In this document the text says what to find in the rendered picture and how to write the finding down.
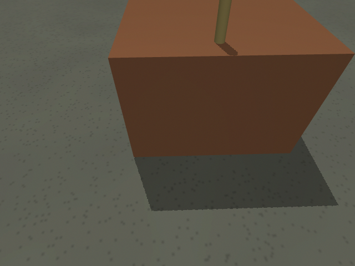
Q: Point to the can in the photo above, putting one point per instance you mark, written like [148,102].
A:
[222,21]

